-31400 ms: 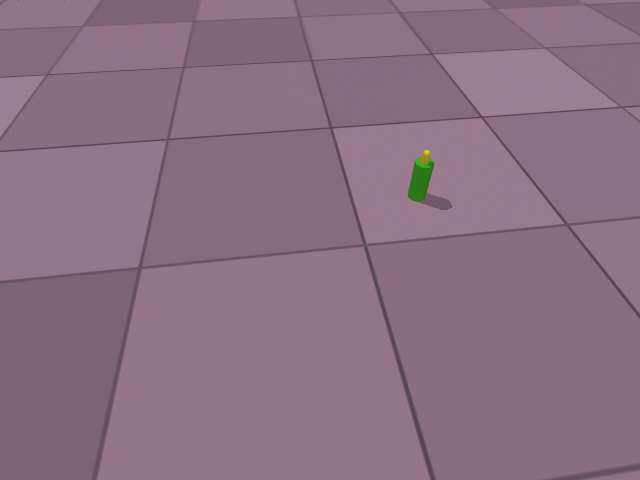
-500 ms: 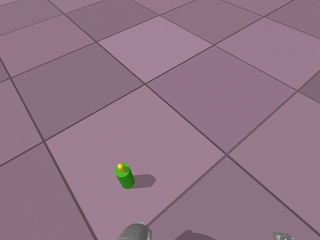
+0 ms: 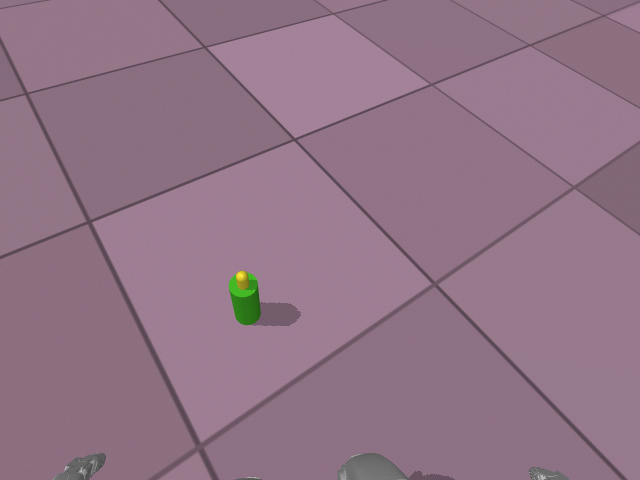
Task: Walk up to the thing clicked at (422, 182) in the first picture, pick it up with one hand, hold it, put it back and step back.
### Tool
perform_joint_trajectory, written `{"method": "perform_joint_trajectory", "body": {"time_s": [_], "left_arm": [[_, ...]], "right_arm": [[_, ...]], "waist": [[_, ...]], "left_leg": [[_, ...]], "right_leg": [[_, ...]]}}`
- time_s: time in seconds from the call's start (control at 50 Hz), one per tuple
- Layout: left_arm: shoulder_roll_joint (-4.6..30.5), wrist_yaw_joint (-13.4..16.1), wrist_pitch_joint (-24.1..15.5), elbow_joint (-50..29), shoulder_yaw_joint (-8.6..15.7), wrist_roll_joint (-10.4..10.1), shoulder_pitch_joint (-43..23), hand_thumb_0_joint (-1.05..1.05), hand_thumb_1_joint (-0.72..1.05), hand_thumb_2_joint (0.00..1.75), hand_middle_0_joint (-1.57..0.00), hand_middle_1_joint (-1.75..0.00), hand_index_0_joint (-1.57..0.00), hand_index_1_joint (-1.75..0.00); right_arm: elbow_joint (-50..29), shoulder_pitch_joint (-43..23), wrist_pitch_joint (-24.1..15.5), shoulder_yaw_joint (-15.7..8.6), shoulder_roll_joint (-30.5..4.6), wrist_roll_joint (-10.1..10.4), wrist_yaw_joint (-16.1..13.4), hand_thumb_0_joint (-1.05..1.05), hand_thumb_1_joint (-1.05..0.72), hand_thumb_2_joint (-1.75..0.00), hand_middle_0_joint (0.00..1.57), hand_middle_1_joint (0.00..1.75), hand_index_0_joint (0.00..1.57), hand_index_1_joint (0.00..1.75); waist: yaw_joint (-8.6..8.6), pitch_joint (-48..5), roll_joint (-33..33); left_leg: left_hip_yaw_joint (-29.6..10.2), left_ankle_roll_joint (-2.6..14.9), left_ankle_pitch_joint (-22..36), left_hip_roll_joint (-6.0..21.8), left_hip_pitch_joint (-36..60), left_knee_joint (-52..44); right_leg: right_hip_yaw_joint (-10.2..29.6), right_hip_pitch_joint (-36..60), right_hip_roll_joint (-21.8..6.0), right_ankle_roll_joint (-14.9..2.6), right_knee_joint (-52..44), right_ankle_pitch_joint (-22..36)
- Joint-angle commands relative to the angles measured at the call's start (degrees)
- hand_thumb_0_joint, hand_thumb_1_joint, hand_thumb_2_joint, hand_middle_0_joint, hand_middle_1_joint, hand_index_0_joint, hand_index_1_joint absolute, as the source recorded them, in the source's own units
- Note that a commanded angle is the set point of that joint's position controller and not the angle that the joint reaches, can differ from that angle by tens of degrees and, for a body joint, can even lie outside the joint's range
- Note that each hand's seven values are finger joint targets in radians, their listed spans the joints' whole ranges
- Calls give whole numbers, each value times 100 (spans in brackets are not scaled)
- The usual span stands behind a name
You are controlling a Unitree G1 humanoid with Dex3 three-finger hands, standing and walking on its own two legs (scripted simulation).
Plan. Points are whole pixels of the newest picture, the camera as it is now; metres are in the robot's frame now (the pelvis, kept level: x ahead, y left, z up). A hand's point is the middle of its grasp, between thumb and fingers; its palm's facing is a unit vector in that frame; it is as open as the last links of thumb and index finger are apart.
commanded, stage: step back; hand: left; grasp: from the side
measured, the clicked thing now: (245, 295) +0.68 +0.20 -0.64
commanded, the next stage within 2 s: stand in 1.98 s
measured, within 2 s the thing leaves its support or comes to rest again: neither
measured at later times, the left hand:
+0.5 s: hand out of the picture -0.06 +0.23 -0.13, palm faces +0.01 -0.90 -0.44, open 7.4 cm
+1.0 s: hand out of the picture -0.27 +0.20 -0.16, palm faces -0.01 -0.92 -0.39, open 7.4 cm
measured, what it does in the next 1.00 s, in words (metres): walks backwards: right foot, then left foot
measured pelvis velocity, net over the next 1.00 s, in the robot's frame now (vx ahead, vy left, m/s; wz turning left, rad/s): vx -0.32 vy -0.07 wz -0.03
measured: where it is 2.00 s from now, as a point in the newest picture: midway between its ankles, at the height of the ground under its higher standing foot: outside the picture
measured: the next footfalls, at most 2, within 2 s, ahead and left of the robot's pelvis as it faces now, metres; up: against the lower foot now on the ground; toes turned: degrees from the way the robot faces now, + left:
right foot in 0.20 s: -0.07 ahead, -0.16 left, +0.00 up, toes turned +0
left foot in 0.58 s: -0.19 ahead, +0.08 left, +0.00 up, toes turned +1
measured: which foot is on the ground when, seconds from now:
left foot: down 0.00-0.24, up 0.26-0.56, down 0.58-0.94, up 0.96-1.00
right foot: up 0.00-0.18, down 0.20-0.60, up 0.62-0.90, down 0.92-1.00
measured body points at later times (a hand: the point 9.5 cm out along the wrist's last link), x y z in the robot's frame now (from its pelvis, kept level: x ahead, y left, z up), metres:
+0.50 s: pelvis -0.17 -0.04 -0.01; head -0.11 -0.06 +0.44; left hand -0.06 +0.28 -0.10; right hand -0.11 -0.37 -0.14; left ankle -0.21 +0.09 -0.69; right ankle -0.11 -0.15 -0.73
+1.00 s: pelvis -0.32 -0.07 -0.01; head -0.29 -0.08 +0.44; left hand -0.27 +0.25 -0.13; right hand -0.19 -0.38 -0.13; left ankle -0.24 +0.07 -0.72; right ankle -0.35 -0.19 -0.73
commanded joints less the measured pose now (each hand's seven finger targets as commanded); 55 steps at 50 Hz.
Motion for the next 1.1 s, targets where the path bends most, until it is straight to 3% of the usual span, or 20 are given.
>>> {"method": "perform_joint_trajectory", "body": {"time_s": [0.0, 0.16, 0.18, 0.2, 0.22, 0.24, 0.32, 0.44, 0.54, 0.58, 0.6, 0.62, 0.68, 0.8, 0.88, 0.92, 0.94, 0.96, 1.0, 1.08], "left_arm": [[948, 95, -214, -462, 259, 71, 132, 0, 90, 90, -20, -30, -20, -30], [973, -22, -276, 170, 290, 114, 1173, 0, 90, 90, -20, -30, -20, -30], [1129, -16, -298, 175, 328, 171, 1203, 0, 90, 90, -20, -30, -20, -30], [1541, -24, -321, 63, 439, 268, 1079, 0, 90, 90, -20, -30, -20, -30], [2223, -32, -277, -201, 571, 247, 543, 0, 90, 90, -20, -30, -20, -30], [2269, 1, -293, -409, 558, 250, -5, 0, 90, 90, -20, -30, -20, -30], [1280, 55, -311, -540, 367, 218, -710, 0, 90, 90, -20, -30, -20, -30], [1140, 153, -237, -510, 346, 244, 233, 0, 90, 90, -20, -30, -20, -30], [1260, 111, -89, -663, 238, 86, -132, 0, 90, 90, -20, -30, -20, -30], [883, 75, -67, -726, 113, 35, -29, 0, 90, 90, -20, -30, -20, -30], [1128, 163, -74, -826, 237, 41, -545, 0, 90, 90, -20, -30, -20, -30], [1293, 170, -62, -730, 285, 96, -661, 0, 90, 90, -20, -30, -20, -30], [1100, 92, -52, -355, 248, -26, 43, 0, 90, 90, -20, -30, -20, -30], [938, 11, -340, -241, 125, 77, 82, 0, 90, 90, -20, -30, -20, -30], [948, 81, -600, 410, 151, 138, 795, 0, 90, 90, -20, -30, -20, -30], [1580, 101, -674, 414, 306, 269, 683, 0, 90, 90, -20, -30, -20, -30], [2114, 105, -649, 168, 390, 285, 222, 0, 90, 90, -20, -30, -20, -30], [2019, 101, -647, 78, 341, 266, -294, 0, 90, 90, -20, -30, -20, -30], [1411, 85, -698, 71, 178, 197, -506, 0, 90, 90, -20, -30, -20, -30], [1465, 45, -716, 363, 194, 218, 216, 0, 90, 90, -20, -30, -20, -30]], "right_arm": [[-485, 135, -123, -458, -1490, 15, -155, 0, -90, -90, 20, 30, 20, 30], [-718, -442, 75, -512, -1777, 44, -58, 0, -90, -90, 20, 30, 20, 30], [-722, -439, 97, -465, -1632, 78, -50, 0, -90, -90, 20, 30, 20, 30], [-810, -451, 102, -383, -1313, 126, -47, 0, -90, -90, 20, 30, 20, 30], [-882, -696, 99, -410, -1250, 140, -153, 0, -90, -90, 20, 30, 20, 30], [-763, -551, 120, -514, -1525, 99, -193, 0, -90, -90, 20, 30, 20, 30], [-270, 280, 80, -354, -1262, 164, -127, 0, -90, -90, 20, 30, 20, 30], [-414, 142, -73, -254, -1131, 66, -174, 0, -90, -90, 20, 30, 20, 30], [-51, 948, -95, -371, -1204, 12, -137, 0, -90, -90, 20, 30, 20, 30], [-164, 652, -45, -554, -1986, -123, -117, 0, -90, -90, 20, 30, 20, 30], [-354, 381, -18, -605, -2474, -108, -69, 0, -90, -90, 20, 30, 20, 30], [-410, 20, -77, -600, -2329, -109, -110, 0, -90, -90, 20, 30, 20, 30], [-520, -499, -79, -353, -1584, -141, -150, 0, -90, -90, 20, 30, 20, 30], [-367, 67, -71, -438, -1490, -66, -68, 0, -90, -90, 20, 30, 20, 30], [-301, -163, 98, -411, -1499, -32, 12, 0, -90, -90, 20, 30, 20, 30], [-449, -112, 60, -208, -885, 14, 44, 0, -90, -90, 20, 30, 20, 30], [-475, -544, 51, -311, -1182, 3, -34, 0, -90, -90, 20, 30, 20, 30], [-308, -497, 29, -429, -1435, 19, -15, 0, -90, -90, 20, 30, 20, 30], [-102, -442, -33, -394, -1392, 84, 68, 0, -90, -90, 20, 30, 20, 30], [-70, -530, -154, -256, -1119, 54, 103, 0, -90, -90, 20, 30, 20, 30]], "waist": [[-182, -1090, 982], [233, -1519, 1361], [249, -1491, 973], [247, -1140, -337], [457, -768, -1547], [290, -311, -1494], [-227, -401, -648], [371, -1116, -1044], [-35, -1580, -622], [78, -1356, 1237], [-266, -1149, 1686], [-189, -777, 1536], [301, -700, 796], [-186, -1134, 1284], [75, -1365, 974], [62, -1054, -645], [333, -799, -878], [136, -331, -777], [-85, -103, -226], [255, -439, -760]], "left_leg": [[-1204, 1305, 2718, 1455, 1590, -508], [-973, 736, 841, 1263, 32, -228], [-879, 461, 174, 984, -417, 87], [-667, 65, -979, 106, -1515, 1094], [-442, -206, -2080, -632, -1357, 2486], [-882, -255, -2069, -329, -968, 3389], [-810, -248, -1003, -811, -1024, 3778], [-354, -388, -1719, -365, -1500, 1735], [165, -122, 339, -225, 335, -1079], [-2330, 656, 1339, 1555, 1082, -1235], [-3054, 1571, 1513, 2374, -46, -1463], [-3202, 1739, 1468, 2543, -776, -1599], [-1136, 1038, 2325, 1337, -243, -935], [-1053, 1041, 176, 1198, 1325, -764], [-569, 655, 315, 911, 489, 353], [-249, 25, -1362, 32, -1682, 1342], [-696, -174, -1926, 111, -991, 1715], [-896, -171, -1631, 294, -178, 2129], [-557, -169, -1065, 37, -379, 1703], [-146, -181, -1199, -106, -500, 732]], "right_leg": [[-53, -493, -224, 228, -718, -139], [-1014, 1851, -553, -138, -4200, 1161], [-612, 2024, -730, -261, -4432, 1141], [1189, 1902, -1727, -607, -4830, 622], [2365, 384, -2870, -1520, -5444, 423], [2728, -631, -3165, -1751, -5755, 83], [80, 213, -1678, -853, -4792, 1662], [234, 2683, -2035, -1207, -4118, 3369], [-127, 1936, -1844, -739, -3120, 3375], [-813, -209, -723, -185, -1872, 580], [-607, 36, -413, -56, -827, -1032], [-37, 345, -533, -68, 47, -948], [55, -74, -100, -132, 524, -138], [-516, 75, -572, 111, -2421, -115], [-915, 1865, -470, -91, -5430, 1105], [1545, 2540, -1816, -547, -5223, 871], [2421, 797, -2867, -1413, -5365, 58], [2399, -403, -2924, -1473, -5486, -434], [790, 261, -1976, -964, -5090, 571], [442, 1315, -1742, -822, -4800, 1464]]}}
